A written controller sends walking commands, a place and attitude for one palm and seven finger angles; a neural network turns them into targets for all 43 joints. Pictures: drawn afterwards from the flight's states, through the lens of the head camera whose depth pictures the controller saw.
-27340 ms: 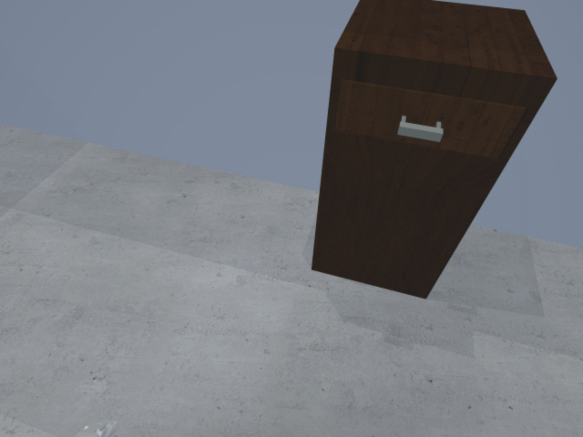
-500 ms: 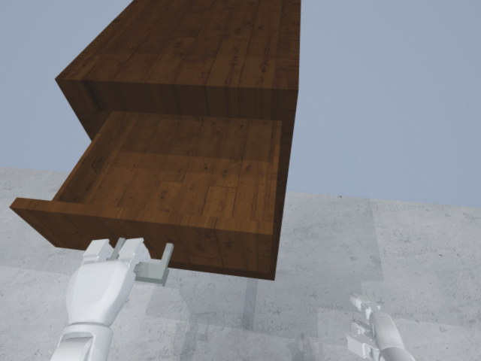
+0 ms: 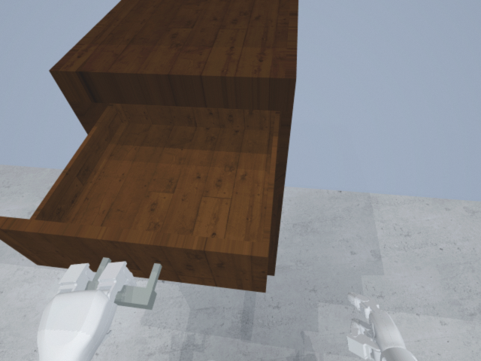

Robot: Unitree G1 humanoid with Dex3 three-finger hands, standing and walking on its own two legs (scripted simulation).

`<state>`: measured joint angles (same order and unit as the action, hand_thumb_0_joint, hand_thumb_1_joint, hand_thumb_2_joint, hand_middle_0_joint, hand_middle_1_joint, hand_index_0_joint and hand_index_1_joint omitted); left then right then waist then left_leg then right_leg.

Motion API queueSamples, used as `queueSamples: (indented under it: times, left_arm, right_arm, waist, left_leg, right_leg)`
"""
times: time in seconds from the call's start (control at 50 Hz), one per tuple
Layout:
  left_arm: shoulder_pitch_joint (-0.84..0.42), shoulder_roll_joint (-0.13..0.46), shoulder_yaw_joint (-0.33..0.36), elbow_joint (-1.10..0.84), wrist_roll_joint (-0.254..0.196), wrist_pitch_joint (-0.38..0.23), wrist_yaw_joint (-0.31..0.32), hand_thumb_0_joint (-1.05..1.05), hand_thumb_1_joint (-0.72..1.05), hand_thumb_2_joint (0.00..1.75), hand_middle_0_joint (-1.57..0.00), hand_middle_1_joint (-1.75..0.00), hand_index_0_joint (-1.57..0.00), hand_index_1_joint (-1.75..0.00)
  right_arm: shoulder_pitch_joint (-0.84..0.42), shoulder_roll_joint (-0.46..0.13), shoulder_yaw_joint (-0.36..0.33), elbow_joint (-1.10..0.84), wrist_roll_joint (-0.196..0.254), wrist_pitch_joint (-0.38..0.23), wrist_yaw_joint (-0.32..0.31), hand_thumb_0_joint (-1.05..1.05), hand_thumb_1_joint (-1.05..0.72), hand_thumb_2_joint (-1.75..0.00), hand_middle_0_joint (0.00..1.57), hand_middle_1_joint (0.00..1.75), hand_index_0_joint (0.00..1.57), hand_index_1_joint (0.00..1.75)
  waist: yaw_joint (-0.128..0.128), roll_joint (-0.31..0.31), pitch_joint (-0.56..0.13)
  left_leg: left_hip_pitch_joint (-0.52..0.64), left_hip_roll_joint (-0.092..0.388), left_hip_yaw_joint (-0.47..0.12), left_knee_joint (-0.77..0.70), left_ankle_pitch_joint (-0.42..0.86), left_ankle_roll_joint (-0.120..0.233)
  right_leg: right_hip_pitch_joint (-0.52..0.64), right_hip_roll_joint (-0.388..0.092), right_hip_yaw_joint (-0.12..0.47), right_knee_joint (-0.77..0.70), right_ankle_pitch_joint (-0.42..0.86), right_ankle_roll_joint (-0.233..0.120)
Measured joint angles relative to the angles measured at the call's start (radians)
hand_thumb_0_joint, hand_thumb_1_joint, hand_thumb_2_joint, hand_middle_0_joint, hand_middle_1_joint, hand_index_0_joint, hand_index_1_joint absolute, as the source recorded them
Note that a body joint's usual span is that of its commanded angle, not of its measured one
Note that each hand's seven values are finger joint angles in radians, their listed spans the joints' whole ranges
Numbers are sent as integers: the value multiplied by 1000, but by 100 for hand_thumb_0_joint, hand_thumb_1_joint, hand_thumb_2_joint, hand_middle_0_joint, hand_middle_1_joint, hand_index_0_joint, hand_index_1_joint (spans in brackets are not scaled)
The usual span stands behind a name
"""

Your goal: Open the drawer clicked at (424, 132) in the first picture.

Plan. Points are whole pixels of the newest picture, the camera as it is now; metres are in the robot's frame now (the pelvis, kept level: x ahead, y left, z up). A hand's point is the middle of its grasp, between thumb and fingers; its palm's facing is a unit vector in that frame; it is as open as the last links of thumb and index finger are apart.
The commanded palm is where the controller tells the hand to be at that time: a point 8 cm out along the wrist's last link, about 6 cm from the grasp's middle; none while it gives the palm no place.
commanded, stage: pull the drawer open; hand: left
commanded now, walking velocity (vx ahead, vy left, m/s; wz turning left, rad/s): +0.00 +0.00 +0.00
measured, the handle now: (125, 280) +0.22 +0.20 +0.04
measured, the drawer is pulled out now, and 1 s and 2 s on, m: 0.30 0.30 0.30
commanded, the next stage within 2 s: open the thumb to release the handle in 0.32 s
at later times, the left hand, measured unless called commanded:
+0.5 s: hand (96, 322) +0.17 +0.23 +0.02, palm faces +0.01 -0.04 -1.00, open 5.7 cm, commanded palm +0.14 +0.23 +0.08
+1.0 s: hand (86, 327) +0.16 +0.25 +0.02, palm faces +0.00 -0.07 -1.00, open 13.2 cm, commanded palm +0.14 +0.23 +0.07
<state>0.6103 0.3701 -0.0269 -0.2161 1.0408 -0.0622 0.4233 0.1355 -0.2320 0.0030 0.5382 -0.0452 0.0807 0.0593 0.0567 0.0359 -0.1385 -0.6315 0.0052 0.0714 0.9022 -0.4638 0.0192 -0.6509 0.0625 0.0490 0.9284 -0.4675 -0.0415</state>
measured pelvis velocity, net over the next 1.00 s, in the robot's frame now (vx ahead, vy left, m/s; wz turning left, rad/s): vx -0.01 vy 0.00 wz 0.03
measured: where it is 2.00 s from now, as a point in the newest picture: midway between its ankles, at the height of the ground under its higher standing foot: outside the picture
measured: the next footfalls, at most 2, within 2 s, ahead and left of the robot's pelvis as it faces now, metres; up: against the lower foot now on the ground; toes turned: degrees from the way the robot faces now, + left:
none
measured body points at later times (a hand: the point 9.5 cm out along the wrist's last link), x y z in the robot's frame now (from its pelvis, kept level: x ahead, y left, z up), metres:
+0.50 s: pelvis +0.00 +0.00 -0.01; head +0.05 -0.02 +0.44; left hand +0.16 +0.23 +0.08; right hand +0.21 -0.21 -0.11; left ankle -0.01 +0.11 -0.69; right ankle -0.01 -0.10 -0.69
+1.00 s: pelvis -0.01 +0.00 +0.00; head +0.03 -0.03 +0.45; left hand +0.15 +0.25 +0.08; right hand +0.20 -0.22 -0.10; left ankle -0.01 +0.11 -0.69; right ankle -0.01 -0.10 -0.69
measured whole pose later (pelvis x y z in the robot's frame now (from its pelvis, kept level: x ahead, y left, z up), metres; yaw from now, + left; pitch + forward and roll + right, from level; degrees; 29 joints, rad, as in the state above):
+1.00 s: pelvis -0.01 +0.00 +0.00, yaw +2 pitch +10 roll +1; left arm 0.52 0.42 0.02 -0.13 1.03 -0.10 0.40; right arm 0.12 -0.24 -0.01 0.57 -0.04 0.09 0.00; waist 0.07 0.04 -0.11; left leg -0.63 0.00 0.03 0.90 -0.44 0.01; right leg -0.63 0.06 0.01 0.91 -0.45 -0.05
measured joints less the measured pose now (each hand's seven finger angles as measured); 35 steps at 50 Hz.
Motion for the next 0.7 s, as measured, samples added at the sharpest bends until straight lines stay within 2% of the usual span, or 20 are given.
queueSamples:
  times: [0.14,0.42,0.52,0.62,0.7]
  left_arm:
    - [27,-3,-6,-24,-7,26,1,1,74,77,-30,-132,-39,-135]
    - [40,-7,-17,-46,-1,27,10,1,74,78,-30,-132,-38,-134]
    - [-12,57,16,8,34,-33,37,-1,70,79,-34,-133,-37,-134]
    - [-16,46,43,17,-21,-10,24,-1,59,75,-37,-132,-38,-132]
    - [-20,28,36,22,-37,-1,0,0,41,69,-37,-130,-35,-128]
  right_arm:
    - [16,-7,-1,-19,1,1,9,1,-91,-90,20,30,20,30]
    - [30,-13,-6,-25,0,-3,10,1,-91,-90,20,30,20,30]
    - [9,-6,1,0,-3,6,-17,1,-91,-90,20,30,20,30]
    - [-6,-2,-9,14,7,11,-29,1,-91,-90,20,30,20,30]
    - [-9,-5,-7,19,10,12,-41,1,-91,-90,20,30,20,30]
  waist:
    - [-12,9,-9]
    - [-1,10,-12]
    - [13,-2,0]
    - [11,13,4]
    - [11,14,6]
  left_leg:
    - [-13,1,4,16,-9,2]
    - [-28,-4,2,32,-21,6]
    - [-33,-7,-4,38,-20,2]
    - [-20,-7,-16,25,-11,1]
    - [0,-9,-20,0,4,0]
  right_leg:
    - [-14,1,4,15,-7,3]
    - [-27,-3,2,30,-20,6]
    - [-32,-6,-4,41,-24,2]
    - [-12,-6,-15,20,-14,1]
    - [9,-9,-18,-4,-2,1]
